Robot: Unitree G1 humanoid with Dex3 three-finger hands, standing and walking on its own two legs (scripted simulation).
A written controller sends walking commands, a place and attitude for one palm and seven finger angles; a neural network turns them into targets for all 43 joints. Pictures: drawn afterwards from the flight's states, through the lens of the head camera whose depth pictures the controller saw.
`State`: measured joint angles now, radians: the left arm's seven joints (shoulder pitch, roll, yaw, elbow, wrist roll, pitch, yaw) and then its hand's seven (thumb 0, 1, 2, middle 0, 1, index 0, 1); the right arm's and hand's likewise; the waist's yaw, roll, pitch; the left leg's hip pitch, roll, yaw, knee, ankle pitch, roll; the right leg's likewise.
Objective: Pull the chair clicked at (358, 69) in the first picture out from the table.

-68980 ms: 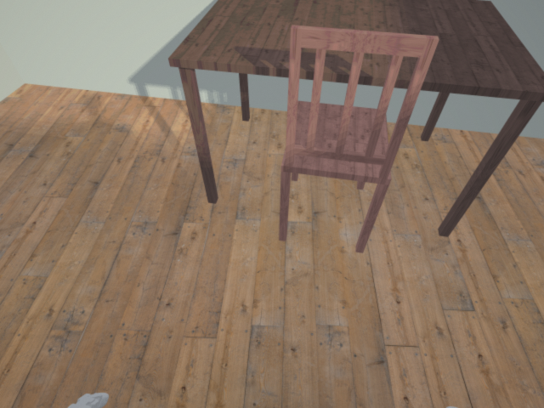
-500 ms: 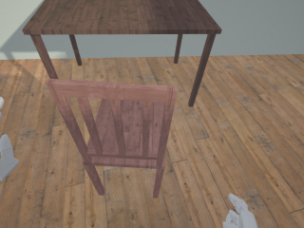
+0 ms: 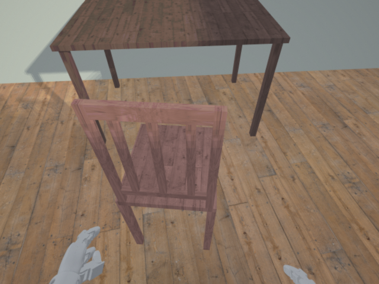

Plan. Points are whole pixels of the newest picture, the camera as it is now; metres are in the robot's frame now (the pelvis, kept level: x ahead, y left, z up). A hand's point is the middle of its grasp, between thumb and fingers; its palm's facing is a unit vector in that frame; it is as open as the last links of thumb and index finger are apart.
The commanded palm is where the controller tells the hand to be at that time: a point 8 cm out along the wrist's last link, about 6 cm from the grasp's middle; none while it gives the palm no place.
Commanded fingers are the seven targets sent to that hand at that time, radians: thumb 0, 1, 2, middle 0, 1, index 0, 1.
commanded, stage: let the arm hang, fingers relaxed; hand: left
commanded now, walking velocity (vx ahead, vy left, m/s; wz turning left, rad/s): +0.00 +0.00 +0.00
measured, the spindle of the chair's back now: (158, 161) +0.45 +0.12 -0.06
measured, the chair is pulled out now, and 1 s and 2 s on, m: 0.60 0.60 0.60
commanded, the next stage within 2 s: look to check the result in 0.92 s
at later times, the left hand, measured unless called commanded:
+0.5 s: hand out of the picture -0.04 +0.17 -0.16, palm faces +0.02 -0.97 -0.24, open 7.4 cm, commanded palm none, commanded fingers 0.00 0.90 0.90 -0.20 -0.30 -0.20 -0.30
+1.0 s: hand out of the picture +0.01 +0.14 -0.17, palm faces +0.03 -0.98 -0.20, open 7.4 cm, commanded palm none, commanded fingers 0.00 0.90 0.90 -0.20 -0.30 -0.20 -0.30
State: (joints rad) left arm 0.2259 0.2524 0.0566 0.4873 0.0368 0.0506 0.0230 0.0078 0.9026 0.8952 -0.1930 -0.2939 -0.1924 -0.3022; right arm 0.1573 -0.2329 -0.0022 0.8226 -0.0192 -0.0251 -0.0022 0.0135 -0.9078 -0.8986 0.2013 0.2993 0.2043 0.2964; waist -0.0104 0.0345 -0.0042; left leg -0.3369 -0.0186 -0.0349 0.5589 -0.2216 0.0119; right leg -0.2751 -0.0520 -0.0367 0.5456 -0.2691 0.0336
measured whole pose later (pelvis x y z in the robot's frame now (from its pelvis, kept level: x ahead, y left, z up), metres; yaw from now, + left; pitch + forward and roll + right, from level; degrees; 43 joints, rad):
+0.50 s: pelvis +0.01 -0.01 +0.00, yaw +0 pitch -1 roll -1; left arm 0.38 0.18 -0.02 1.06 0.01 0.03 0.03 0.00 0.92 0.89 -0.20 -0.29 -0.20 -0.30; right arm 0.37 -0.14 0.00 1.05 -0.01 0.01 -0.02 0.01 -0.91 -0.90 0.20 0.30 0.20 0.30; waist 0.01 0.03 0.05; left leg -0.29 0.00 -0.05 0.51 -0.21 -0.01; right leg -0.22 -0.03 -0.05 0.49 -0.26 0.01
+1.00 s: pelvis +0.01 -0.02 +0.01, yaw +0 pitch -1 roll +0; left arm 0.31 0.14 -0.01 1.04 0.01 0.01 0.04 0.01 0.91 0.89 -0.20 -0.29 -0.20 -0.30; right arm 0.33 -0.13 0.00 1.06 -0.01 0.00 -0.04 0.01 -0.92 -0.90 0.20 0.30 0.20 0.30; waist 0.01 0.02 0.04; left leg -0.26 0.01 -0.05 0.48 -0.21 -0.02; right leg -0.20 -0.02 -0.05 0.48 -0.26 0.00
